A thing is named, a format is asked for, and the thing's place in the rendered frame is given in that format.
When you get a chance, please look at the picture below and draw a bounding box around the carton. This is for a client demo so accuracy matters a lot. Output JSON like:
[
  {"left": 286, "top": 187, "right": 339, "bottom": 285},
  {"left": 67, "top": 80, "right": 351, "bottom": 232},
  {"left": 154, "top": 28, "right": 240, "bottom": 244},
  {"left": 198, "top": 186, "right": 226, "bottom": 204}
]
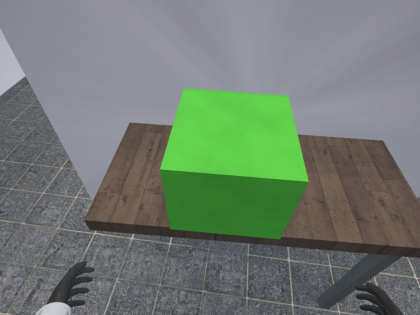
[{"left": 160, "top": 88, "right": 308, "bottom": 240}]

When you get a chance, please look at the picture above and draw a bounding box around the robot right hand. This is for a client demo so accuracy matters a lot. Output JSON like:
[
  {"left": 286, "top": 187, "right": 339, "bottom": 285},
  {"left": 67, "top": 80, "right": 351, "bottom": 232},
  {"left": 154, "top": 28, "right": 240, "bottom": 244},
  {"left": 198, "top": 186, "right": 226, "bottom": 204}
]
[{"left": 355, "top": 282, "right": 403, "bottom": 315}]

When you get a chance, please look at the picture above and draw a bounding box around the table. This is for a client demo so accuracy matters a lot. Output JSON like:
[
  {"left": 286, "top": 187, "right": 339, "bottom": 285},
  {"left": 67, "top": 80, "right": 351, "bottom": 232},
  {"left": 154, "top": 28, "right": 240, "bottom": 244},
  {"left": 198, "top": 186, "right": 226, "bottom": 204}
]
[{"left": 84, "top": 123, "right": 420, "bottom": 309}]

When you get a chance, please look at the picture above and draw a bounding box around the left robot forearm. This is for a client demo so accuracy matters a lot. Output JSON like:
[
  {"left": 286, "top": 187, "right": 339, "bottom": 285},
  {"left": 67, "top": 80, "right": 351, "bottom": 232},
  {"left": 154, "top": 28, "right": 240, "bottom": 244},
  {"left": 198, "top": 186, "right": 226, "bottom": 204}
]
[{"left": 35, "top": 302, "right": 71, "bottom": 315}]

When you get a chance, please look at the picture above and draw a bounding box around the robot left hand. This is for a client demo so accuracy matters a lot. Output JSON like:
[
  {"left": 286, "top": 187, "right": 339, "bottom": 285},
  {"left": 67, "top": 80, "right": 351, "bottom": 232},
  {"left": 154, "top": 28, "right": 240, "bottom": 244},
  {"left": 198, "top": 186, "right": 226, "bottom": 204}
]
[{"left": 47, "top": 261, "right": 95, "bottom": 308}]

